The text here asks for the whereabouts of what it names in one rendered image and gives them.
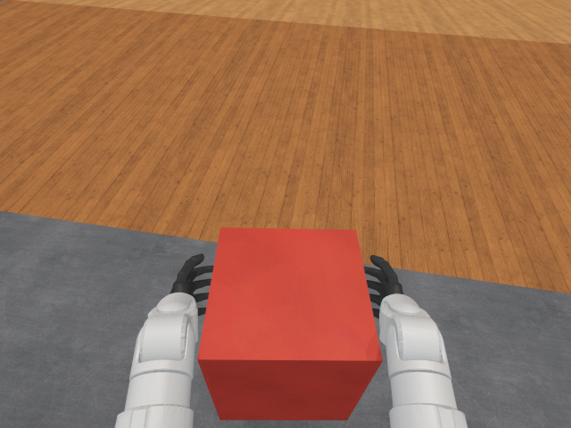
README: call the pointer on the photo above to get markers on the carton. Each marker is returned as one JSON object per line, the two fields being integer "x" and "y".
{"x": 289, "y": 331}

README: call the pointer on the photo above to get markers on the robot left forearm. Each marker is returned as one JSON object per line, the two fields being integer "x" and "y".
{"x": 162, "y": 369}

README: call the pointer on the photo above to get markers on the robot left hand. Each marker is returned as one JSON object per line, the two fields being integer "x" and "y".
{"x": 185, "y": 280}

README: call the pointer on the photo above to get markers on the robot right hand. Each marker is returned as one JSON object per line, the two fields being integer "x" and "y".
{"x": 389, "y": 281}

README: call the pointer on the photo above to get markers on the robot right forearm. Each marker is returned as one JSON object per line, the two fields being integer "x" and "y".
{"x": 418, "y": 367}

